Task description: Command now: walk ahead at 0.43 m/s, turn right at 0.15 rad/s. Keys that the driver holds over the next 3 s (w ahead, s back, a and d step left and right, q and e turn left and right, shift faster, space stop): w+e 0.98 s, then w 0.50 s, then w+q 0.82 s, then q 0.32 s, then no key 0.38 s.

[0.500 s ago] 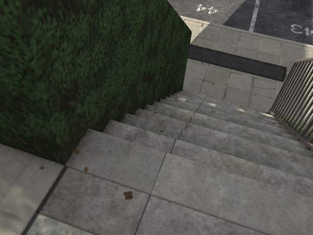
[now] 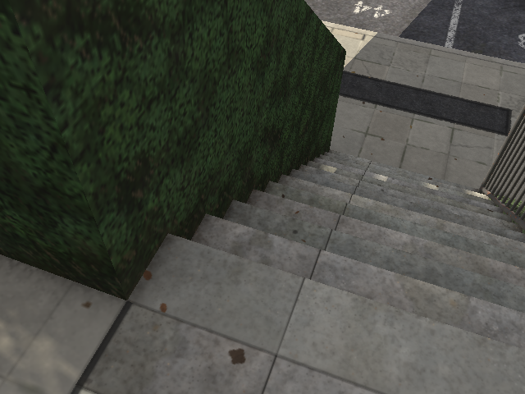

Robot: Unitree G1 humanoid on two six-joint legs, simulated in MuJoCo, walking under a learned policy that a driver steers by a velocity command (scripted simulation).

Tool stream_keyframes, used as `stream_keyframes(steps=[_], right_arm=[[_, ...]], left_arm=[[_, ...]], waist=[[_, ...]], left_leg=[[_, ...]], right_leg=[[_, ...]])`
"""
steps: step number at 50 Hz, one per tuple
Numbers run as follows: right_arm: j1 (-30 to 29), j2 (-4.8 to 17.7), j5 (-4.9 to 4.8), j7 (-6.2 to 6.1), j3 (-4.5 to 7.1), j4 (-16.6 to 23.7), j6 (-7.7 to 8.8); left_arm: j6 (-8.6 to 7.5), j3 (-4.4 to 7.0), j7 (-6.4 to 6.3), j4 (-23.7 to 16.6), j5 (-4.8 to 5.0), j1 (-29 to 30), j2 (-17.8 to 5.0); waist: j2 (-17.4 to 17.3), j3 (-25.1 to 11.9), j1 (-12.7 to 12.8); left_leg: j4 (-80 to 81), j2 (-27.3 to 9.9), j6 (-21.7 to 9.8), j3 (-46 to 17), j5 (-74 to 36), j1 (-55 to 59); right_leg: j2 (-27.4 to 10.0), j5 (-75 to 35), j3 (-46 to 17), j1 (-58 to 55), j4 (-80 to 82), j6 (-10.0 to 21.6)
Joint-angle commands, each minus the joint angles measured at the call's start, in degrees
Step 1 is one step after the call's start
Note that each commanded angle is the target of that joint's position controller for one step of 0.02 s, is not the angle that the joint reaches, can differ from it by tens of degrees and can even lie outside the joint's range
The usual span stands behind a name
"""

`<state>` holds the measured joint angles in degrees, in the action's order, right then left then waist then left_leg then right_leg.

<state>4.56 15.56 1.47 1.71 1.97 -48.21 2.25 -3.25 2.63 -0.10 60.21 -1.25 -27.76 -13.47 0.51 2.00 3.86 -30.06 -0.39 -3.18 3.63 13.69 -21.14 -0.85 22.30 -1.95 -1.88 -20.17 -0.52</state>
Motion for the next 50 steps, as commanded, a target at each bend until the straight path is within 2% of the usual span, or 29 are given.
stream_keyframes(steps=[1, 2, 3, 4, 5, 6, 7, 11, 16, 17, 19, 22, 24, 25, 26, 27, 28, 29, 30, 31, 32, 33, 35, 38, 41, 44, 46, 48, 50], right_arm=[[23.3, 12.9, 1.42, -2.35, 3.96, -2.7, 1.58], [26.0, 16.8, 0.75, -2.48, 4.73, -4.2, 1.03], [19.8, 12.3, 0.75, -2.36, 3.63, -2.9, 0.88], [13.3, 8.7, 0.39, -2.07, 2.69, -1.2, 1.24], [10.5, 6.1, 0.26, -1.91, 2.01, -0.5, 1.75], [10.0, 4.5, 0.08, -2.07, 1.49, -0.7, 2.27], [10.5, 3.7, 0.1, -2.25, 1.21, -1.1, 2.76], [17.0, 2.0, -0.36, -2.57, 0.88, -3.6, 3.96], [18.6, 1.2, -0.19, -2.73, 0.71, -4.2, 4.09], [19.1, 1.6, -0.21, -3.02, 0.82, -4.5, 4.17], [20.5, 2.9, -0.43, -3.17, 1.18, -4.8, 4.19], [21.7, 5.0, -0.67, -4.07, 1.68, -5.6, 3.49], [20.8, 6.7, -0.26, -4.16, 2.18, -5.6, 2.23], [20.4, 7.6, -0.31, -4.03, 2.47, -5.2, 1.58], [19.4, 8.1, -0.52, -3.67, 2.67, -4.3, 1.27], [22.0, 0.3, -0.38, -2.79, 1.24, -1.7, 1.27], [18.5, 3.5, -1.29, -2.42, 1.86, 2.6, 1.66], [12.8, 4.7, -0.95, -2.36, 1.94, 3.8, 2.42], [12.1, 4.5, -1.09, -2.48, 1.65, 4.1, 3.23], [12.5, 4.8, -0.79, -2.69, 1.96, 3.3, 3.22], [13.4, 4.3, 0.2, -2.65, 1.94, 3.4, 2.24], [14.5, 3.7, 0.82, -2.43, 1.88, 3.3, 0.98], [13.6, 2.7, 1.2, -2.1, 1.81, 4.4, -1.11], [7.1, 2.5, 1.22, -1.98, 1.52, 7.2, -2.12], [0.9, 2.8, 0.97, -2.1, 1.28, 9.4, -2.15], [-3.4, 2.4, 1.25, -1.39, 0.69, 11.5, -2.13], [-3.7, 2.2, 0.93, -1.36, 0.17, 12.1, -1.81], [-5.6, 2.4, 0.25, -1.36, -0.31, 13.7, -1.18], [1.1, 4.0, 0.08, -1.66, 0.12, 12.7, -0.73]], left_arm=[[-1.19, -0.11, 0.47, -5.9, 1.19, 5.2, -3.5], [-0.84, 0.08, 0.27, -7.2, 0.81, 4.7, -3.2], [-0.3, 1.46, 0.33, -6.7, -0.23, 6.7, -7.4], [-0.4, 1.39, 1.12, -6.5, -0.03, 7.0, -6.3], [-0.27, 1.2, 1.48, -5.9, 0.18, 6.5, -4.6], [0.21, 1.31, 1.7, -5.7, -0.42, 6.4, -4.0], [0.76, 1.31, 2.03, -5.7, -0.92, 6.4, -3.6], [2.21, 1.27, 3.05, -8.8, -1.2, 12.6, -1.9], [2.52, 0.37, 4.01, -14.2, -1.41, 24.2, -0.4], [2.37, 0.08, 4.07, -15.5, -1.74, 26.7, -0.1], [2.66, -0.14, 4.35, -16.7, -1.35, 29.2, -0.2], [2.6, -0.01, 3.7, -17.7, -1.12, 29.1, -0.8], [2.35, 1.07, 3.13, -15.4, -0.87, 20.0, -3.1], [2.06, 2.03, 2.69, -13.3, -0.99, 12.9, -4.9], [1.72, 3.51, 1.75, -11.0, -1.51, 4.9, -7.9], [1.79, 4.9, 0.72, -11.4, -1.38, 5.2, -13.8], [2.55, 5.48, 0.92, -12.8, 0.2, 3.4, -16.6], [3.11, 5.08, 0.16, -12.5, 0.59, 5.8, -14.3], [2.99, 4.33, -0.26, -12.2, 1.14, 8.3, -11.1], [2.53, 3.7, -0.36, -12.4, 0.9, 10.5, -8.5], [2.05, 3.25, -0.67, -12.7, 1.12, 11.9, -7.3], [1.55, 2.86, -0.76, -13.0, 1.1, 12.5, -6.7], [0.35, 2.88, -0.68, -13.2, 1.55, 11.1, -7.6], [0.14, 2.95, -0.73, -14.0, 1.28, 7.6, -8.6], [0.4, 2.84, -0.74, -14.1, 1.42, 3.1, -8.6], [1.11, 2.94, -1.37, -14.4, 1.95, -0.3, -9.4], [1.69, 2.89, -1.54, -15.3, 1.44, -0.5, -9.3], [2.21, 3.03, -1.54, -16.6, 0.65, 0.6, -10.0], [2.31, 3.24, -1.96, -18.5, 0.34, 4.8, -11.6]], waist=[[-10.7, -9.4, -13.9], [-17.3, -10.1, -12.5], [-7.8, -3.4, -9.3], [-4.9, 0.6, -6.4], [-4.3, 1.7, -4.7], [-5.0, 2.0, -3.9], [-5.3, 1.4, -3.6], [-3.8, 2.0, -3.6], [-4.5, 4.8, -4.6], [-4.1, 5.3, -4.9], [-4.6, 5.9, -5.3], [-5.0, 3.5, -4.5], [-6.7, -1.9, -0.5], [-6.5, -5.9, 2.3], [-3.3, -9.8, 6.4], [8.5, -14.5, 1.6], [8.8, -21.7, 3.1], [2.2, -13.8, 2.7], [0.1, -7.2, 0.8], [-3.2, -3.9, -1.8], [-3.6, -2.9, -4.1], [-3.0, -3.0, -5.5], [-2.1, -2.7, -6.3], [-0.3, -0.9, -4.6], [1.9, -0.1, -2.2], [3.0, -1.2, 0.0], [3.8, -2.8, -0.1], [4.1, -1.9, 0.0], [5.0, -1.7, -3.8]], left_leg=[[11.5, -15.3, -4.7, -21.0, 17.9, 38.3], [21.9, -24.4, -8.7, -41.4, 31.0, 35.5], [21.6, -22.9, -7.8, -37.2, 31.8, 27.7], [21.8, -20.4, -6.7, -29.7, 23.8, 21.4], [22.6, -17.8, -5.5, -22.8, 15.1, 17.9], [23.2, -15.9, -4.6, -17.5, 8.7, 16.5], [23.2, -14.9, -4.2, -13.5, 3.1, 16.2], [22.3, -15.1, -5.1, -5.2, -12.7, 20.1], [21.3, -13.1, -4.3, 4.1, -23.0, 17.9], [22.0, -13.0, -4.1, 5.2, -24.0, 17.6], [20.7, -13.8, -3.7, 7.5, -28.4, 19.4], [14.1, -14.3, -3.0, 10.2, -46.4, 25.4], [0.0, -14.5, -3.0, 11.5, -61.3, 26.7], [-10.7, -14.8, -2.7, 11.1, -57.5, 23.8], [-26.4, -13.3, -1.1, 11.7, -43.4, 14.8], [-46.4, -5.5, 1.5, 10.0, 10.3, -5.4], [-58.7, 2.8, 3.1, -2.1, 18.1, -17.6], [-57.0, -1.5, 2.6, -6.2, 10.9, -23.6], [-52.8, -3.6, 2.4, -5.4, 7.0, -22.5], [-48.0, -5.2, 2.5, -5.7, 5.2, -19.2], [-45.1, -6.2, 3.3, -6.3, 4.9, -15.5], [-42.8, -6.7, 4.0, -6.6, 4.9, -12.7], [-38.4, -6.7, 5.5, -5.6, 4.2, -12.0], [-30.4, -6.3, 6.4, -4.4, -3.0, -15.4], [-22.6, -5.2, 6.0, -4.3, -10.1, -18.2], [-17.7, -2.1, 5.6, -3.3, -13.3, -18.2], [-19.6, -0.6, 5.1, -3.3, -12.5, -16.1], [-17.2, 1.5, 4.6, -2.9, -7.8, -12.5], [-10.7, 3.8, 3.3, -3.5, -2.9, -0.1]], right_leg=[[-0.5, -9.6, 1.6, 31.7, -27.6, 5.0], [4.8, 9.4, 1.8, 40.2, -40.5, 4.8], [0.5, 5.9, -3.4, 41.2, -46.5, 6.0], [-1.8, 0.0, -3.5, 40.0, -45.9, 6.3], [-3.2, -3.3, -3.0, 37.7, -44.1, 6.1], [-4.0, -5.0, -2.3, 36.5, -43.1, 5.5], [-4.2, -6.7, -1.6, 35.9, -43.4, 5.0], [-4.4, -12.4, -0.6, 43.4, -42.7, 3.9], [-3.2, -22.0, 4.1, 43.3, -28.6, 3.6], [-2.8, -23.5, 5.5, 42.0, -24.8, 4.0], [-2.1, -23.2, 8.3, 39.4, -20.4, 5.1], [1.3, -18.4, 11.7, 33.8, -16.0, 7.7], [5.6, -11.6, 12.7, 23.7, -16.6, 11.1], [6.9, -10.6, 11.3, 14.8, -14.5, 12.7], [4.8, -10.2, 6.1, 2.5, -9.2, 14.8], [-12.4, -14.4, -17.5, -12.8, -9.4, 20.0], [-19.5, -14.0, -42.1, -19.5, 0.4, 27.4], [-18.1, -14.0, -33.7, -14.8, 3.2, 24.9], [-16.3, -17.5, -27.4, -6.3, 3.9, 23.1], [-13.2, -22.7, -22.8, 0.7, 4.4, 20.6], [-10.6, -26.8, -19.4, 6.2, 4.9, 19.4], [-9.0, -28.2, -17.2, 9.6, 5.4, 18.5], [-6.5, -30.9, -14.7, 12.7, 5.7, 18.0], [-4.6, -29.7, -14.3, 14.2, 7.0, 16.7], [-3.8, -31.6, -15.3, 11.1, 5.8, 14.9], [-2.9, -42.9, -15.5, 6.3, 2.1, 13.1], [-3.0, -49.6, -15.9, 5.5, -1.1, 13.1], [-2.9, -49.0, -17.1, 7.0, -2.4, 13.4], [-2.4, -52.5, -17.6, 11.6, -5.1, 12.0]])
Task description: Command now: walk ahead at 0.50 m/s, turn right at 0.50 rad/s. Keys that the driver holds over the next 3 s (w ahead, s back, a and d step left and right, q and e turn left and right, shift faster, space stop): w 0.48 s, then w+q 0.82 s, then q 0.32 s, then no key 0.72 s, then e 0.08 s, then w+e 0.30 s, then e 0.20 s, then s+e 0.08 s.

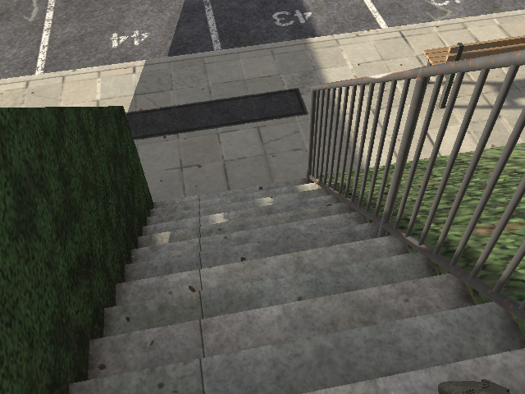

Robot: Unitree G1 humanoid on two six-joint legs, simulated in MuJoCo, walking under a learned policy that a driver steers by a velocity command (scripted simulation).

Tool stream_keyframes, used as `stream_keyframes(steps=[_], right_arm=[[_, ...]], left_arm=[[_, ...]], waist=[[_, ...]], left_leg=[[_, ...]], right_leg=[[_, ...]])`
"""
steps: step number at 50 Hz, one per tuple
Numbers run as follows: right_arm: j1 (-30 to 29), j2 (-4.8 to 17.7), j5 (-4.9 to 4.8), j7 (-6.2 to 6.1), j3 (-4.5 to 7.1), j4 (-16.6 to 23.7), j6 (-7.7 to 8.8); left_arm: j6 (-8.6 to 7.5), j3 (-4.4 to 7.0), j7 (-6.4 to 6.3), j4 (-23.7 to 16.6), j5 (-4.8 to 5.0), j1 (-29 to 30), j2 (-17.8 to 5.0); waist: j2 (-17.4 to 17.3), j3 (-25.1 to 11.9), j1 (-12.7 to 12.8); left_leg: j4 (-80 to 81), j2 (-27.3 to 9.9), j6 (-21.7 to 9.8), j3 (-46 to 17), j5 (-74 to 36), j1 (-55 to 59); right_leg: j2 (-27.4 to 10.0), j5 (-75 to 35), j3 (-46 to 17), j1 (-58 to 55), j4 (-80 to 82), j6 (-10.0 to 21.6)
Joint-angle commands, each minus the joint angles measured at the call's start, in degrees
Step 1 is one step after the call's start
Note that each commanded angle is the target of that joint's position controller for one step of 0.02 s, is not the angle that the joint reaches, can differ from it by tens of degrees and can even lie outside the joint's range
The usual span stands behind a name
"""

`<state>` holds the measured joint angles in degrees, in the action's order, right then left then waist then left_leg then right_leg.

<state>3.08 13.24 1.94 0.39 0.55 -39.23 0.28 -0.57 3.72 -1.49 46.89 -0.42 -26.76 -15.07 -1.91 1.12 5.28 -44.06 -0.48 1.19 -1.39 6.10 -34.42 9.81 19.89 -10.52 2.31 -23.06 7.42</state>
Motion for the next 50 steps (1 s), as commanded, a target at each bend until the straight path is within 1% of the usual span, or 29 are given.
stream_keyframes(steps=[1, 2, 3, 4, 5, 6, 7, 8, 10, 14, 17, 20, 24, 27, 28, 30, 31, 32, 33, 34, 35, 36, 37, 39, 40, 42, 43, 45, 50], right_arm=[[8.4, 7.9, -0.46, -0.48, 2.22, 2.2, 1.52], [15.6, 8.9, -0.4, -0.76, 2.83, 0.6, 2.03], [23.7, 10.7, 0.32, -1.23, 3.23, -0.6, 2.87], [24.6, 11.9, -0.53, -1.43, 2.71, -0.3, 2.95], [24.5, 14.7, -1.2, -1.1, 3.7, -1.6, 2.39], [18.8, 9.2, -1.75, -0.75, 3.0, -0.4, 2.24], [15.3, 6.2, -1.31, -0.26, 2.04, 0.7, 2.37], [14.9, 6.2, -0.58, 0.21, 2.04, 0.5, 2.83], [16.5, 6.9, -0.91, 0.41, 2.15, -0.9, 4.0], [22.3, 8.8, -1.79, -0.03, 2.44, -2.9, 4.54], [25.5, 8.9, -2.64, -0.53, 2.42, -4.5, 3.63], [26.0, 8.7, -2.41, -0.51, 2.36, -5.2, 3.06], [27.2, 10.7, -0.67, -0.35, 2.92, -5.9, 2.77], [28.2, 10.0, -0.82, -0.73, 2.76, -6.4, 1.82], [26.9, 10.1, -1.02, -0.86, 2.86, -6.1, 1.43], [20.5, 11.3, -1.76, -1.4, 3.3, -5.1, 0.66], [14.3, 11.8, -2.77, -1.72, 3.81, -4.1, 0.54], [17.2, 5.5, -2.82, -2.35, 3.23, -2.0, 0.33], [23.7, 5.0, -1.91, -3.86, 3.21, -3.3, -0.29], [27.1, 5.7, -1.78, -4.03, 3.6, -4.1, -1.45], [22.6, 7.2, -1.19, -4.05, 3.87, -2.9, -2.53], [17.1, 8.9, -1.27, -3.86, 4.64, -2.1, -3.31], [18.3, 8.2, -0.69, -3.43, 4.87, -3.6, -4.32], [18.9, 9.0, -0.83, -2.0, 6.12, -4.7, -5.03], [16.1, 8.2, -0.15, -1.26, 6.27, -4.9, -5.29], [12.8, 6.8, 0.5, -0.64, 5.96, -4.3, -5.6], [10.9, 6.5, 0.26, 0.44, 5.5, -2.8, -5.36], [7.0, 4.5, 0.16, 2.17, 4.7, -1.8, -5.06], [0.6, 3.3, -1.94, 2.05, 3.37, -0.2, -4.02]], left_arm=[[-0.55, 2.08, -0.77, -5.8, -0.53, 5.7, -10.4], [-0.57, 1.98, -0.9, -6.0, -0.15, 7.0, -10.5], [-0.79, 1.23, -0.65, -6.9, 0.8, 6.6, -7.7], [-1.3, -0.57, -0.41, -6.5, -0.65, 0.4, 0.2], [-1.28, 0.66, -0.09, -5.1, -0.3, -9.7, -4.4], [-0.65, 1.57, -0.3, -3.0, -1.39, -4.9, -8.6], [-0.36, 1.99, 0.0, -4.1, -1.23, 2.5, -9.7], [0.08, 2.11, 0.32, -4.3, -0.72, 4.1, -8.6], [1.44, 1.6, 0.88, -4.0, -0.72, 3.9, -6.1], [2.29, 1.48, 0.72, -4.2, -0.87, 7.7, -5.3], [2.58, 0.51, 1.09, -5.3, -0.93, 13.3, -3.5], [3.04, -0.28, 1.4, -5.8, -1.42, 15.9, -2.4], [2.42, 0.57, 1.61, -3.4, -1.98, 16.4, -4.9], [2.13, 0.47, 1.52, -3.0, -2.12, 18.1, -4.0], [2.05, 0.41, 1.44, -2.6, -2.07, 16.5, -3.6], [1.25, 0.97, 1.12, 2.3, -2.12, 0.6, -3.6], [0.46, 1.7, 1.48, 5.3, -2.55, -11.7, -4.9], [-1.15, 1.8, 2.27, 4.8, -2.19, -7.8, -8.9], [-2.24, 0.46, 3.17, 2.5, -0.08, -2.1, -7.3], [-2.6, 1.43, 3.36, 2.6, 0.52, 0.1, -10.2], [-3.01, 1.44, 3.19, 2.2, 0.22, 3.7, -10.3], [-3.76, 0.29, 2.69, 0.6, -0.43, 10.2, -7.1], [-4.57, 0.23, 2.56, 0.3, -1.22, 12.3, -6.7], [-5.34, 0.22, 2.26, 1.9, -1.92, 8.1, -7.4], [-6.0, -0.02, 1.49, 1.9, -0.86, 9.7, -6.0], [-6.74, 0.08, 0.99, 2.4, -0.69, 5.3, -6.9], [-6.93, -0.04, 0.69, 2.0, -0.74, 4.8, -6.6], [-7.35, -0.21, -0.43, 2.5, -0.51, 5.2, -5.9], [-4.96, 0.23, -2.19, 3.7, -3.34, -1.0, -4.9]], waist=[[7.9, -2.2, -7.6], [5.6, -4.6, -11.7], [-0.4, -9.9, -14.8], [-9.4, -12.4, -9.2], [-17.5, -12.6, -4.8], [-5.6, -2.5, -4.4], [0.3, 1.5, -5.4], [0.7, 2.5, -4.1], [-2.0, 1.6, -2.9], [-1.6, -1.0, -3.8], [-2.2, -1.3, -5.2], [-3.1, -0.8, -5.4], [-3.4, -1.1, -6.2], [-4.9, 1.1, -6.8], [-5.8, 1.2, -5.8], [-5.2, -3.5, 2.5], [-1.3, -4.8, 10.7], [16.0, -1.3, 4.4], [7.0, 0.9, -2.1], [8.9, -0.3, -5.2], [10.3, 2.4, -5.0], [8.7, 8.3, -6.0], [9.6, 6.8, -7.0], [4.2, 3.8, -8.8], [4.4, 3.9, -8.7], [8.4, 2.5, -6.6], [5.5, 3.4, -6.9], [6.3, 3.9, -6.2], [5.5, 5.7, 1.3]], left_leg=[[5.6, 4.2, -2.0, 0.8, 7.3, 18.3], [12.1, 3.7, -3.3, 0.0, 6.8, 24.1], [18.4, -3.8, -6.0, -7.9, 9.5, 34.6], [17.1, -17.6, -7.7, -24.0, 1.6, 41.0], [25.1, -21.7, -14.7, -47.6, 7.4, 42.2], [26.5, -20.5, -15.8, -42.1, 11.6, 34.4], [26.2, -17.6, -16.2, -32.9, 7.6, 27.6], [26.6, -14.8, -15.1, -26.6, 1.1, 23.9], [26.9, -11.6, -13.5, -18.7, -7.9, 20.7], [26.8, -10.8, -13.8, -13.0, -21.6, 25.0], [27.0, -11.0, -13.1, -10.7, -25.3, 29.1], [26.3, -9.9, -12.6, -7.4, -24.8, 28.5], [20.6, -10.9, -14.3, -7.6, -18.0, 28.5], [16.2, -10.6, -14.6, -9.0, -20.9, 23.5], [13.6, -10.3, -14.2, -8.2, -25.8, 21.1], [-2.7, -7.3, -11.3, -3.9, -40.6, 10.3], [-20.2, -3.5, -9.1, -2.8, -34.1, 1.7], [-39.0, 6.0, -6.2, -2.8, 19.6, -6.7], [-39.7, 5.7, -6.7, -9.2, 20.9, -6.0], [-40.2, 4.4, -5.4, -7.5, 22.0, -5.9], [-35.5, 1.7, -4.6, -7.5, 19.6, -6.1], [-33.6, 1.4, -3.4, -7.4, 14.5, -5.2], [-35.5, 1.2, -3.7, -6.8, 8.7, -1.9], [-29.7, 2.0, -4.7, -4.8, -3.8, 1.2], [-26.3, 1.8, -4.9, -7.3, -10.3, -1.6], [-22.8, 2.5, -5.2, -6.1, -14.5, -5.5], [-13.2, 3.4, -4.8, -3.0, -21.8, -0.3], [-5.1, 3.9, -4.0, -1.6, -33.8, 5.0], [14.8, 1.9, -4.9, 3.7, -29.5, 6.5]], right_leg=[[-13.0, -53.5, -9.4, 6.9, -7.1, 3.3], [-11.9, -52.0, -8.5, 6.2, -15.6, 2.3], [-9.3, -38.2, -5.1, 10.6, -31.3, 0.5], [-2.4, 11.5, -0.6, 20.2, -46.5, -0.8], [1.0, 14.5, -1.1, 32.7, -51.6, -1.2], [-2.6, 7.5, -1.7, 36.5, -54.8, -2.1], [-3.5, 3.4, -0.8, 35.1, -54.0, -2.7], [-4.8, 1.5, -1.2, 33.3, -51.7, -3.3], [-6.3, -0.1, -1.1, 30.0, -46.8, -4.4], [-5.9, -5.5, -0.8, 32.9, -41.5, -5.0], [-7.1, -9.5, 1.0, 37.1, -38.3, -5.8], [-9.8, -13.5, 5.0, 36.2, -34.5, -6.1], [-11.5, -19.3, 9.7, 35.4, -36.6, -4.5], [-10.9, -14.5, 13.0, 29.9, -34.9, -4.8], [-9.9, -11.9, 14.2, 25.4, -32.9, -4.7], [-6.6, -7.9, 16.3, 2.2, -27.2, -3.6], [-8.0, -12.6, 15.0, -9.0, -19.2, -1.9], [-23.5, -38.9, -4.8, -6.4, -8.6, 1.9], [-29.1, -57.5, -10.9, 1.4, -7.6, 2.6], [-32.6, -43.4, -11.8, 4.6, -3.2, 6.1], [-31.5, -20.3, -12.7, 12.8, 0.3, 8.3], [-29.7, -22.3, -8.0, 20.7, -0.3, 7.9], [-29.7, -24.7, -5.6, 23.7, -3.2, 7.7], [-25.1, -12.1, 1.4, 25.8, -8.5, 3.3], [-24.2, -4.4, 3.2, 24.2, -11.8, -0.1], [-24.7, -3.1, 3.0, 20.0, -13.9, -1.5], [-22.1, 5.5, 7.2, 26.3, -12.8, -1.9], [-22.3, 12.3, 8.9, 28.6, -16.8, -1.9], [-25.2, 7.8, 11.1, 18.8, -30.6, -1.4]])
Over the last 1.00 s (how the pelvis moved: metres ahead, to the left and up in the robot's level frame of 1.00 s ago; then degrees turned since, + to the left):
0.49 -0.10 0.00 -32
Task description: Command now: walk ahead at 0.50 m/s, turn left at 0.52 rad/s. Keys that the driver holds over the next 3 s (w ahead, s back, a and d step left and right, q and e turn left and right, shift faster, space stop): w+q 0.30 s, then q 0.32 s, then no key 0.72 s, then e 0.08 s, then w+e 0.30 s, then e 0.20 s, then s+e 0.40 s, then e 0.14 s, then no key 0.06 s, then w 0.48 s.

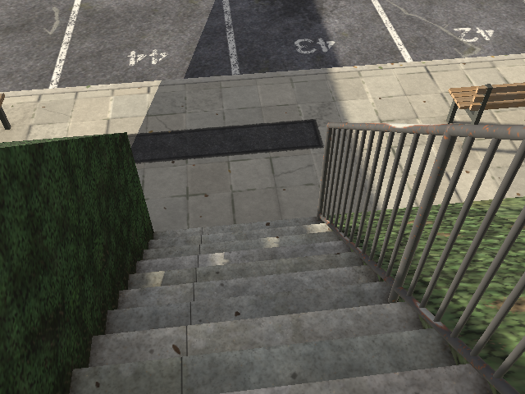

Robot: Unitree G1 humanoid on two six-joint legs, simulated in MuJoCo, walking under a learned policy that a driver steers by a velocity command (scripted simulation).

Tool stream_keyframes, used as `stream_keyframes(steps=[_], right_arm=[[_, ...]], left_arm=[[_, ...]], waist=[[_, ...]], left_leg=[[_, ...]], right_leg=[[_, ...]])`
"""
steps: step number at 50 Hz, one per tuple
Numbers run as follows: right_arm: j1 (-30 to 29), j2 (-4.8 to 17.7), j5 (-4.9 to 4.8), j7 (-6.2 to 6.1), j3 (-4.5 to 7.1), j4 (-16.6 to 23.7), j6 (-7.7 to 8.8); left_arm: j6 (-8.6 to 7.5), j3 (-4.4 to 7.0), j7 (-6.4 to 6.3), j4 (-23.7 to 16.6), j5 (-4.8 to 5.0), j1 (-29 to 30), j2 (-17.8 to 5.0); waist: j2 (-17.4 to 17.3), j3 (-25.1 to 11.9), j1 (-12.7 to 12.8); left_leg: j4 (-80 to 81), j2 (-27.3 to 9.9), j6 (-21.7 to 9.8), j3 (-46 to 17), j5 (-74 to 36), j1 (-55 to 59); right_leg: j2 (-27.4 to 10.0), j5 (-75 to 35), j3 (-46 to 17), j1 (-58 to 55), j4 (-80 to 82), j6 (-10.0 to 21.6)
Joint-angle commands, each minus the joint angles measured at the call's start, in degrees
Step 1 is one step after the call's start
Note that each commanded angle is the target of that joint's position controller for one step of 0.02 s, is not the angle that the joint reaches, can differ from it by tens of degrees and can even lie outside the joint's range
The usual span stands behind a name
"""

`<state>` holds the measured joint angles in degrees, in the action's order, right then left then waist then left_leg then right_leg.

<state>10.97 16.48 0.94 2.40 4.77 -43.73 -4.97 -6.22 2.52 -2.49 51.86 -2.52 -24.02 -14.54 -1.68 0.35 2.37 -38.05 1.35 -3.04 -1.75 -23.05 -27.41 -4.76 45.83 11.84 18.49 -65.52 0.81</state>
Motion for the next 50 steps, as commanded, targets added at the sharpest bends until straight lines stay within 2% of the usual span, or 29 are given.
stream_keyframes(steps=[1, 3, 4, 5, 6, 7, 8, 9, 10, 11, 12, 14, 15, 17, 19, 23, 25, 28, 30, 31, 32, 33, 35, 36, 37, 38, 41, 46, 50], right_arm=[[-6.7, 0.5, -0.92, -0.31, -0.76, 3.8, 1.61], [3.1, 1.3, -0.81, -1.26, -0.29, -0.9, 2.3], [13.2, 2.6, -0.19, -1.57, 0.48, -5.0, 2.83], [21.4, 5.8, 0.84, -1.6, 1.7, -7.8, 3.35], [23.7, 11.0, -0.09, -0.48, 1.87, -8.2, 3.68], [21.8, 12.3, -2.39, -0.17, 1.82, -6.0, 3.35], [21.7, 12.6, -2.82, -0.23, 2.33, -5.9, 2.9], [18.7, 12.1, -2.14, -1.38, 2.12, -5.8, 2.61], [12.6, 5.3, -1.14, -2.06, -0.87, -4.2, 3.75], [12.5, 4.6, -0.27, -2.14, -1.53, -4.4, 4.85], [9.3, 0.7, -0.47, -3.29, -3.42, -3.0, 5.67], [11.6, 2.4, -0.59, -3.73, -3.05, -4.0, 6.54], [12.9, 5.0, 0.02, -3.7, -2.02, -4.9, 6.75], [15.5, 3.5, -0.92, -4.02, -2.11, -6.9, 7.48], [14.1, 0.9, -1.81, -4.91, -3.01, -5.4, 7.71], [12.7, 0.9, -0.69, -5.56, -3.14, -1.7, 6.42], [10.9, 1.1, -0.3, -5.18, -2.97, -0.1, 5.51], [10.3, 0.4, 0.42, -5.1, -3.33, 0.9, 4.41], [8.2, 1.4, 0.55, -5.52, -3.16, 1.1, 3.62], [13.1, 1.2, 0.83, -5.47, -2.43, 1.1, 3.98], [14.7, -2.6, -2.05, -4.68, -2.58, 3.4, 3.96], [16.3, -2.4, -3.49, -5.47, -2.98, 5.1, 3.7], [6.5, -0.1, -0.38, -6.12, -2.46, 6.4, 3.83], [1.7, 0.7, 1.5, -5.86, -2.3, 7.8, 3.79], [0.4, -1.5, 1.34, -5.73, -3.15, 8.5, 1.93], [-2.3, -0.8, 1.7, -6.18, -3.14, 8.3, 0.26], [-5.1, -3.4, 0.69, -6.06, -3.44, 8.4, -1.84], [-8.0, -3.9, 1.81, -6.53, -2.96, 9.3, -2.39], [-12.9, -3.6, 1.66, -6.14, -3.07, 11.3, -2.42]], left_arm=[[1.72, 1.66, -1.44, -0.7, -1.48, -4.9, -6.1], [3.73, 1.79, -1.8, 0.6, -1.15, -6.1, -6.6], [4.5, 2.1, -1.73, 1.3, -0.73, -6.7, -7.1], [4.69, 1.74, -1.11, 0.7, -0.07, -2.7, -6.2], [4.29, 1.0, 0.17, -2.6, 0.86, -0.3, -1.8], [4.25, 0.86, 0.47, -5.4, 1.02, -0.6, -4.5], [4.31, 1.16, 0.06, -7.6, 0.74, 2.9, -5.9], [4.41, 0.83, -0.26, -8.3, -0.28, 7.5, -6.0], [4.69, 1.49, -0.27, -8.3, -0.53, 10.9, -8.1], [5.31, 1.06, 0.02, -7.2, -0.88, 11.1, -6.1], [6.23, 0.29, 0.54, -9.0, -0.3, 13.8, -4.3], [7.66, -0.54, 1.22, -6.8, -2.23, 10.3, -0.9], [7.42, 0.44, 0.96, -3.1, -1.87, 3.4, -2.7], [6.59, 1.98, 1.3, -4.2, -0.86, 6.6, -5.3], [5.94, 1.55, 1.69, -7.1, -1.08, 12.8, -3.7], [5.45, 0.39, 2.14, -11.1, -0.97, 18.6, -1.0], [4.23, -0.18, 2.55, -12.6, 0.28, 20.5, 0.1], [3.01, -0.1, 2.29, -12.9, 2.21, 14.9, -0.4], [2.13, 1.22, 1.74, -8.9, 2.49, 1.0, -2.0], [2.4, 2.26, 1.29, -6.8, 3.05, -2.9, -4.8], [3.35, 2.58, 1.66, -7.0, 2.36, -10.2, -8.3], [3.54, 1.71, 2.72, -7.9, 3.14, -10.9, -8.0], [3.03, 0.75, 2.76, -8.4, 4.04, -10.6, -6.2], [2.71, -0.14, 2.44, -9.4, 3.43, -6.3, -4.9], [3.12, 0.38, 1.28, -10.0, 2.21, -0.6, -8.5], [3.72, -0.82, 1.58, -9.9, 2.27, 0.3, -5.9], [4.6, -3.16, 1.43, -9.7, 2.76, 1.0, -4.5], [4.17, -3.07, 1.25, -8.3, 2.72, -3.9, -6.2], [4.48, -2.69, 0.18, -8.8, 1.99, -5.9, -6.8]], waist=[[5.6, 6.9, 4.9], [7.2, 3.6, 2.1], [5.1, -2.2, -2.8], [-2.5, -3.5, -9.2], [-12.0, -3.4, -7.5], [-6.5, -8.7, -6.4], [-4.2, -11.0, -6.8], [-4.2, -7.8, -6.0], [3.0, 0.0, -3.1], [-0.4, 2.6, -2.5], [1.8, 7.1, 0.0], [-0.3, 4.4, -0.3], [-2.3, 1.3, 1.6], [-3.7, 2.7, 0.9], [-1.2, 3.4, -0.2], [-2.6, 2.0, -3.3], [-4.4, 2.9, -5.1], [-6.8, 3.4, -6.3], [-2.2, 2.6, -0.4], [5.6, 1.7, -2.5], [15.0, -10.5, -2.2], [16.1, -15.6, -0.8], [7.4, -13.8, 2.3], [2.9, -9.7, 0.4], [6.8, -8.4, -2.6], [3.7, -3.2, -3.2], [4.2, 2.1, -5.5], [10.2, -1.4, -2.1], [7.6, -1.7, 0.6]], left_leg=[[12.2, -0.8, -1.6, 4.5, 4.3, -0.2], [17.8, -2.4, -4.2, 4.8, 9.8, 8.9], [22.2, -1.3, -5.5, 2.7, 11.4, 22.0], [21.7, -2.8, -8.3, 0.6, 4.1, 34.2], [-4.0, -9.3, -10.5, -6.3, -22.0, 48.1], [-2.3, -14.9, -11.1, -14.1, -21.2, 47.4], [5.3, -20.1, -17.4, -22.8, 6.8, 43.7], [13.1, -22.7, -21.3, -33.1, 42.1, 34.4], [12.4, -17.8, -16.8, -27.3, 47.6, 25.9], [11.7, -17.3, -16.8, -30.3, 45.5, 17.1], [13.7, -13.2, -14.6, -25.7, 44.2, 4.9], [10.8, -9.6, -14.1, -26.4, 39.1, 1.0], [9.2, -9.4, -14.0, -25.5, 26.5, 1.1], [3.0, -5.3, -12.3, -23.7, 25.3, 4.4], [-1.6, -2.5, -11.2, -23.9, 33.0, -0.2], [-10.7, 0.9, -10.4, -24.4, 28.9, 2.2], [-13.2, 2.5, -9.6, -22.8, 30.8, -1.3], [-20.2, 3.7, -9.1, -24.4, 25.0, -0.3], [-36.8, 6.4, -7.9, -20.7, 26.6, -2.9], [-48.4, 9.3, -6.3, -16.4, 48.0, -7.3], [-74.0, 12.8, -3.0, -6.1, 81.8, -22.8], [-90.7, 12.4, -1.6, -3.4, 88.9, -36.6], [-100.8, 10.7, 1.0, -2.6, 73.8, -44.1], [-96.6, 9.3, 1.4, -6.6, 61.0, -42.6], [-97.8, 8.5, 3.1, -5.8, 56.3, -40.0], [-99.0, 8.6, 3.7, -5.3, 53.3, -39.2], [-90.5, 9.2, 5.5, -6.5, 42.1, -39.4], [-96.3, 11.5, 8.3, -6.5, 44.3, -47.0], [-97.2, 11.0, 8.7, -7.6, 46.9, -51.2]], right_leg=[[-11.8, -24.1, -12.0, 0.2, 9.1, 5.5], [-12.6, -39.9, -10.4, -2.6, -3.8, 6.4], [-9.7, -46.1, -7.8, -0.4, -17.9, 7.2], [-3.4, -30.3, -3.0, 11.6, -44.5, 6.7], [2.7, 3.0, -3.1, 39.7, -63.0, 5.4], [-0.5, -5.4, -9.1, 44.7, -60.9, 4.8], [0.0, -9.5, -11.9, 49.6, -57.2, 2.7], [-1.6, -10.7, -14.9, 52.2, -49.8, 0.8], [-2.6, -27.2, -16.5, 53.0, -36.4, -1.1], [-2.2, -30.1, -16.4, 49.7, -31.7, -2.3], [-1.7, -38.3, -15.3, 43.9, -17.5, -5.6], [0.2, -40.9, -13.3, 36.2, -13.4, -6.9], [-0.2, -48.3, -14.0, 29.6, -12.3, -5.4], [0.6, -58.6, -15.9, 30.4, -2.1, -3.1], [3.4, -70.8, -14.9, 24.8, 9.4, -2.6], [7.3, -70.1, -14.7, 19.1, 21.1, -2.0], [8.1, -71.4, -13.5, 10.2, 29.1, -1.7], [4.5, -71.3, -17.1, -0.8, 42.4, -0.6], [0.7, -79.4, -16.2, -14.8, 54.7, 0.3], [-6.1, -89.4, -22.5, -22.9, 62.6, 1.5], [-14.3, -122.1, -21.1, -45.5, 32.1, 3.7], [-19.7, -131.8, -25.5, -53.8, 20.7, 9.8], [-17.8, -115.8, -26.2, -43.7, 28.7, 14.6], [-16.1, -100.0, -26.6, -32.5, 32.7, 15.9], [-19.5, -81.1, -32.6, -20.3, 38.1, 19.9], [-16.1, -74.1, -29.3, -10.2, 40.0, 18.3], [-7.4, -59.1, -21.8, 2.6, 37.0, 10.2], [-6.5, -48.2, -26.6, -4.8, 38.0, 8.0], [-8.5, -44.4, -29.4, -12.4, 37.9, 11.1]])
Over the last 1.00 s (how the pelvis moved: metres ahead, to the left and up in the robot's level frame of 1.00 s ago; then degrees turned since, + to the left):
0.31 -0.04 -0.09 7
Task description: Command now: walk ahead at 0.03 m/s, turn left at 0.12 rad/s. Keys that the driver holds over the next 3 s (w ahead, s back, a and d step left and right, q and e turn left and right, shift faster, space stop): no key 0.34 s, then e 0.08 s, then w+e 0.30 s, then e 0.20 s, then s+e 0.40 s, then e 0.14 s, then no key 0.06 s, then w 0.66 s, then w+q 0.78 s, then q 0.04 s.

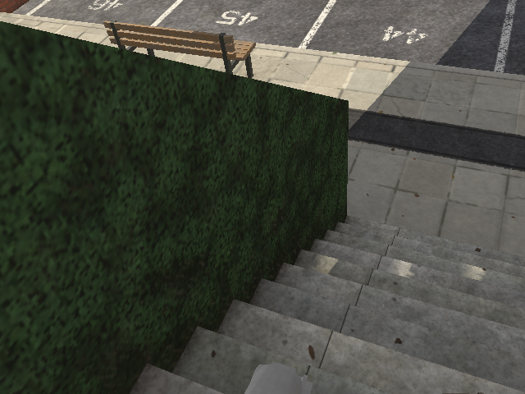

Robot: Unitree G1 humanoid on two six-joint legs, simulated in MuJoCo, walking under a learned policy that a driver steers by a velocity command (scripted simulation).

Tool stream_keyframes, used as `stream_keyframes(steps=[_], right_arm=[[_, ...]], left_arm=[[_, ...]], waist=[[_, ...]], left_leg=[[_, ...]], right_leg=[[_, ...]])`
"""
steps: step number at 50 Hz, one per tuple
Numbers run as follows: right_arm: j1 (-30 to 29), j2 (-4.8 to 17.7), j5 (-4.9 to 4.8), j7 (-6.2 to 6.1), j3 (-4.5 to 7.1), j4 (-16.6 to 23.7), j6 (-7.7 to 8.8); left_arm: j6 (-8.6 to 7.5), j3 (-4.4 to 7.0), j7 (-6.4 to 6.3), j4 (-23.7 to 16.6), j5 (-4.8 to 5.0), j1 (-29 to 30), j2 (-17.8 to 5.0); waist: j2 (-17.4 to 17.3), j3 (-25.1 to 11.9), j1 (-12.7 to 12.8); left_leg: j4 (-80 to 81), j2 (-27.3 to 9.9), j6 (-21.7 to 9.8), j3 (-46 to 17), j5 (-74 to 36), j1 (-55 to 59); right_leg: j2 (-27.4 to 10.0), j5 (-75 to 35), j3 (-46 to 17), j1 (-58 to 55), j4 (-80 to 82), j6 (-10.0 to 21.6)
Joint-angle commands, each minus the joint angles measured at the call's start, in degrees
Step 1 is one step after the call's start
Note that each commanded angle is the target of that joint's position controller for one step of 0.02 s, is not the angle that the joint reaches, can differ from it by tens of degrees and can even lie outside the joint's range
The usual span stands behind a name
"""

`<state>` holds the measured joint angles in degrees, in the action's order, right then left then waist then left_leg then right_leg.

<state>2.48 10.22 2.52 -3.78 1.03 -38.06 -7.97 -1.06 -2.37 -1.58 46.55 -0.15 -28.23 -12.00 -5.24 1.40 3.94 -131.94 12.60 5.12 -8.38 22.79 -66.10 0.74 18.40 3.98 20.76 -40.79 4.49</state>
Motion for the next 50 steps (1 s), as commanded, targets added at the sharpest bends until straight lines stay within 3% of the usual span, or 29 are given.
stream_keyframes(steps=[1, 5, 8, 9, 10, 11, 14, 15, 17, 18, 19, 20, 21, 22, 23, 24, 25, 27, 28, 29, 32, 34, 38, 41, 43, 46, 48, 49, 50], right_arm=[[-5.1, 2.6, -0.09, 0.18, 0.58, 6.1, 0.55], [-8.5, 3.1, -0.58, 0.06, 0.14, 8.7, 0.35], [-9.3, 3.7, -1.09, -0.39, -0.07, 10.3, 0.1], [-8.0, 2.7, -1.34, -0.38, -0.5, 9.8, 0.12], [-8.3, 3.4, -1.29, -0.47, -0.58, 10.4, 0.27], [-8.1, 2.6, -2.3, -0.42, -1.14, 10.4, 0.54], [-7.4, 2.8, -2.88, 0.59, -2.14, 11.6, 0.88], [-4.0, 3.1, -2.79, 1.02, -2.53, 10.7, 1.2], [3.4, 2.7, -2.72, 1.82, -3.58, 9.1, 1.8], [5.9, 2.9, -2.22, 2.03, -4.02, 8.9, 2.32], [7.2, 1.6, -1.92, 2.35, -4.99, 9.5, 3.0], [14.3, 6.0, -1.86, 2.77, -4.09, 6.1, 3.84], [24.4, 14.0, -0.99, 0.94, -1.76, 3.4, 3.72], [33.2, 11.8, -0.15, -0.52, -1.9, -0.9, 5.56], [31.0, 15.2, 1.08, -0.87, -0.44, -3.1, 5.82], [27.3, 15.5, 1.37, -0.94, 0.43, -3.7, 6.09], [20.2, 13.6, 1.22, -0.51, 0.28, -3.2, 6.78], [9.3, 7.1, -0.22, 1.98, -1.05, -1.1, 7.14], [5.4, 5.3, -0.84, 2.64, -1.53, -0.3, 7.33], [4.1, 5.4, -1.24, 3.05, -1.45, -0.2, 7.74], [11.7, 9.5, -1.37, 2.68, 0.03, -3.9, 9.21], [20.1, 11.5, -0.84, 2.57, 0.98, -7.2, 10.19], [32.0, 10.9, 0.11, 2.2, 1.42, -10.2, 11.08], [34.8, 10.9, 0.13, 0.95, 1.76, -10.7, 11.76], [33.9, 10.6, 0.41, 0.61, 1.71, -10.0, 11.52], [27.5, 9.6, -1.28, -0.24, 1.53, -8.7, 10.81], [23.5, 10.9, -2.2, 0.0, 1.92, -8.0, 10.14], [21.1, 12.7, -1.42, -0.06, 2.41, -7.2, 9.49], [20.8, 11.4, 0.2, -1.09, 2.45, -7.2, 8.14]], left_arm=[[-0.76, 2.33, -0.87, -3.6, -0.5, -2.0, -9.5], [-0.81, 2.69, -1.4, -4.2, -1.01, -2.0, -10.1], [-1.15, 2.8, -1.88, -4.7, -1.28, -1.2, -10.6], [-1.4, 3.09, -2.02, -4.1, -1.43, -2.3, -11.6], [-1.56, 3.39, -2.04, -4.1, -1.52, -2.4, -11.9], [-1.18, 3.2, -1.65, -4.8, -1.55, -1.4, -12.3], [-1.03, 3.51, -1.6, -5.6, -1.88, 4.2, -13.1], [-0.89, 3.57, -1.41, -5.6, -1.75, 6.2, -13.8], [0.01, 4.72, -0.56, -5.6, -0.3, 9.5, -15.9], [0.52, 5.5, 0.2, -5.0, 0.53, 8.5, -16.5], [1.96, 6.74, 0.74, -2.5, 2.16, 4.2, -16.0], [3.69, 7.41, 1.2, -4.1, 0.8, 3.8, -12.5], [3.51, 7.93, 1.82, -11.3, -0.29, 13.8, -11.1], [1.56, 8.81, 2.82, -11.1, -0.97, 17.9, -12.2], [0.08, 8.23, 2.74, -12.1, 0.21, 17.4, -9.0], [-0.38, 8.68, 2.53, -12.5, 0.14, 21.9, -10.1], [0.25, 8.69, 2.04, -12.2, -0.39, 22.0, -8.9], [4.3, 8.67, 0.3, -9.1, -1.01, 15.2, -7.3], [6.0, 8.57, 0.28, -8.0, -0.87, 11.8, -7.3], [7.06, 8.36, 0.5, -8.3, -1.15, 11.5, -7.1], [7.18, 7.68, 1.89, -7.4, -1.61, 11.7, -6.5], [6.67, 7.68, 2.48, -7.3, -2.35, 14.3, -6.4], [6.44, 7.91, 1.79, -8.7, -3.12, 21.0, -5.8], [4.74, 7.71, 1.45, -10.4, -3.4, 25.9, -5.4], [3.84, 7.34, 2.38, -11.4, -2.62, 28.9, -4.8], [2.78, 5.81, 4.54, -11.2, -1.16, 27.5, -2.1], [3.36, 5.66, 4.68, -10.0, -0.48, 22.9, -2.0], [3.56, 5.82, 4.36, -9.1, 0.22, 18.3, -2.9], [3.13, 6.25, 4.09, -6.4, 1.54, 12.8, -4.9]], waist=[[10.7, -2.7, -0.7], [10.1, -2.9, 0.8], [8.9, -2.2, 0.6], [10.5, -3.2, 1.3], [9.2, -3.1, 1.4], [8.1, -3.9, 1.5], [9.3, -5.6, -0.3], [9.2, -7.1, -2.1], [15.6, -7.7, -5.1], [18.7, -6.8, -4.8], [18.0, -3.3, -4.5], [-2.9, 3.1, -5.8], [-23.3, 6.5, -14.6], [-12.3, 6.9, -18.1], [-12.3, 3.4, -14.4], [-9.4, 4.8, -12.8], [-6.7, 4.1, -7.8], [-4.6, 2.8, 0.4], [-3.0, 2.7, 3.7], [-1.7, 3.1, 4.9], [5.7, 2.1, 3.6], [6.0, 1.6, -0.1], [0.0, 2.2, -7.6], [-2.2, 2.1, -10.5], [-3.3, 1.6, -11.5], [-1.0, 3.3, -8.8], [-2.3, 3.7, -5.7], [-3.5, 2.4, -3.4], [-1.9, 2.4, -2.3]], left_leg=[[-3.6, -0.4, 0.6, -0.9, 1.7, -12.4], [-4.6, -1.9, 0.4, -0.2, 4.0, -10.1], [-3.8, -3.5, 0.3, -0.7, 4.2, -8.4], [-9.0, -4.4, -0.8, -1.2, 11.2, -6.0], [-8.6, -5.2, -1.5, -2.4, 13.4, -6.0], [-5.3, -5.8, -2.6, 3.6, 16.1, -2.0], [9.8, -10.6, -5.6, 7.2, 18.6, 14.3], [18.4, -11.7, -6.6, 9.5, 20.7, 22.9], [32.8, -11.2, -10.6, 12.6, 28.5, 41.0], [38.1, -10.0, -12.6, 12.1, 33.5, 46.7], [55.9, -9.7, -15.3, 6.1, 41.1, 44.1], [74.0, -14.6, -16.7, -7.8, 26.2, 45.7], [90.3, -27.7, -21.7, -41.4, 3.4, 54.7], [93.3, -27.4, -22.7, -48.0, -7.6, 58.9], [96.1, -28.3, -22.9, -44.9, -0.3, 59.0], [96.8, -26.4, -18.8, -41.0, 8.8, 52.6], [94.0, -25.7, -15.6, -34.8, 12.5, 44.2], [94.9, -24.0, -9.6, -20.5, 18.6, 27.3], [96.2, -22.9, -8.6, -15.5, 22.1, 21.6], [96.2, -22.7, -8.9, -13.6, 24.7, 21.0], [93.4, -21.5, -8.5, -5.2, 22.1, 27.1], [90.8, -21.4, -8.6, -1.6, 18.4, 36.8], [87.4, -24.2, -8.8, -0.4, 5.6, 53.6], [83.8, -25.9, -8.6, 1.2, -14.4, 58.4], [82.0, -26.2, -9.3, 3.4, -18.2, 56.7], [79.8, -25.5, -9.0, 9.9, -11.2, 40.5], [74.4, -25.8, -9.5, 12.2, -14.2, 33.0], [70.1, -26.9, -10.1, 12.0, -18.1, 36.6], [62.8, -27.7, -10.9, 11.3, -17.5, 45.2]], right_leg=[[-14.4, -17.1, -21.8, -15.3, 13.2, 8.5], [-16.5, -18.4, -22.2, -15.7, 14.9, 12.5], [-17.6, -17.6, -22.1, -15.0, 16.0, 12.8], [-20.2, -24.9, -23.8, -15.9, 18.7, 14.5], [-20.7, -27.2, -23.2, -16.9, 18.4, 14.6], [-20.4, -30.9, -20.2, -15.8, 21.6, 15.5], [-18.0, -32.2, -13.3, -10.1, 25.5, 11.9], [-16.1, -32.1, -9.5, -7.2, 26.0, 10.0], [-13.7, -38.5, -2.4, 0.2, 28.8, 6.6], [-14.2, -39.7, -3.2, 2.7, 29.8, 6.4], [-15.4, -34.0, -7.4, -0.5, 27.9, 4.8], [-10.5, -7.0, -6.7, 11.1, 13.5, 1.6], [0.4, 29.8, -12.5, 38.9, 3.6, -2.5], [3.7, 26.5, -35.1, 45.9, -1.4, -1.8], [7.7, 23.1, -36.8, 48.2, -9.7, -2.8], [9.7, 16.6, -34.5, 47.6, -17.9, -3.2], [11.4, 7.8, -30.3, 42.8, -27.8, -3.6], [12.1, -6.3, -21.8, 31.3, -44.4, -5.1], [11.1, -11.8, -18.7, 26.9, -48.3, -5.9], [10.6, -14.7, -16.5, 27.6, -51.3, -6.4], [8.7, -25.3, -12.7, 26.2, -48.1, -5.8], [7.8, -28.8, -11.4, 29.5, -43.6, -5.1], [6.7, -26.5, -11.9, 39.7, -32.8, -5.3], [6.2, -27.3, -10.2, 40.5, -21.2, -5.5], [6.3, -31.5, -7.0, 35.6, -12.2, -5.4], [4.8, -42.4, -0.2, 12.5, 3.4, -4.0], [5.7, -40.2, 4.0, 1.1, 0.7, -2.0], [3.7, -37.8, 3.0, -0.3, 5.2, -0.6], [-2.8, -37.2, -3.9, 1.4, 22.3, 1.3]])
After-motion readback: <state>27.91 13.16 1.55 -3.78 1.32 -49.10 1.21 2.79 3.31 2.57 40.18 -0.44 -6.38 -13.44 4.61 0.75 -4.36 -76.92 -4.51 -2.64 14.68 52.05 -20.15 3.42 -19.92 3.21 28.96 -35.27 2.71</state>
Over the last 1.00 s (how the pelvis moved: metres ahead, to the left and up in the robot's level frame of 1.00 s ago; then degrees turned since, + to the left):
0.28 0.00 -0.32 28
